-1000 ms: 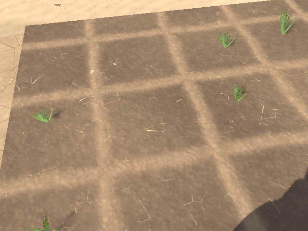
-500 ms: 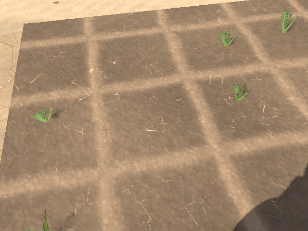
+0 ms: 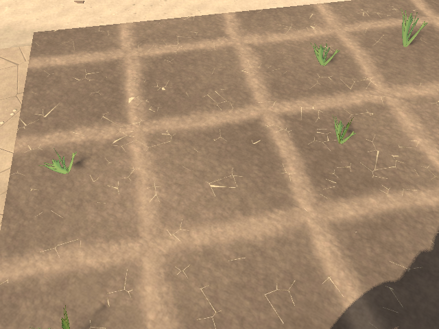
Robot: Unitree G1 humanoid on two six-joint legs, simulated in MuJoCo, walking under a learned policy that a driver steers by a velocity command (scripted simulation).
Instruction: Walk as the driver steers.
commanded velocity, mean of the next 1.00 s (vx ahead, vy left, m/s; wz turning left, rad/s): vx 0.35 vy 0.00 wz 0.00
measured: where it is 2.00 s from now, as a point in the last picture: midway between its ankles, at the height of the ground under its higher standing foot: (246, 211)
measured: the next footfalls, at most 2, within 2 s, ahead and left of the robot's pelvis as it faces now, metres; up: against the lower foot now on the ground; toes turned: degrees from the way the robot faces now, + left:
right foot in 0.40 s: +0.16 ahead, -0.13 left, +0.00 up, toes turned -5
left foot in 0.90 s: +0.52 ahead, +0.02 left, +0.00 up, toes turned +4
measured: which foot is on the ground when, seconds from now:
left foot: down 0.00-0.42, up 0.44-0.88, down 0.90-1.00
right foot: down 0.00-0.14, up 0.16-0.38, down 0.40-0.92, up 0.94-1.00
